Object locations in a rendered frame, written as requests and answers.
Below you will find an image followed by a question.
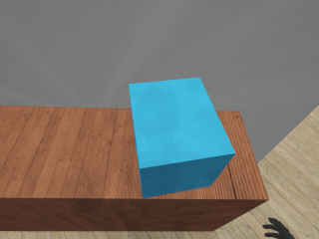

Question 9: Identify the pedestal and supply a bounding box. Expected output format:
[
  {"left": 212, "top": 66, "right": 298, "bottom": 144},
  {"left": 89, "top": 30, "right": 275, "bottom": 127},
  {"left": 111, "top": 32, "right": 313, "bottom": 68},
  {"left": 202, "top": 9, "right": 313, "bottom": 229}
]
[{"left": 0, "top": 106, "right": 269, "bottom": 232}]

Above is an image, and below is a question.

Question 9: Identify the right robot hand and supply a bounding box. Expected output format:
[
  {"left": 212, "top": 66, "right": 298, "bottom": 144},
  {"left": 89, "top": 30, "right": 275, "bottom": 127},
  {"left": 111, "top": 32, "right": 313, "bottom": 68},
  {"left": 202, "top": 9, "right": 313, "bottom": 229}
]
[{"left": 262, "top": 217, "right": 295, "bottom": 239}]

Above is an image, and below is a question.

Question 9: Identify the carton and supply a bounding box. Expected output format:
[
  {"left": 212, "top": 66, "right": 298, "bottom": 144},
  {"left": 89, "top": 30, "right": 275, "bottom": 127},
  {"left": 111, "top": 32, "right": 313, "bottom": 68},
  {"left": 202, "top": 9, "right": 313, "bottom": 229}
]
[{"left": 129, "top": 78, "right": 235, "bottom": 198}]

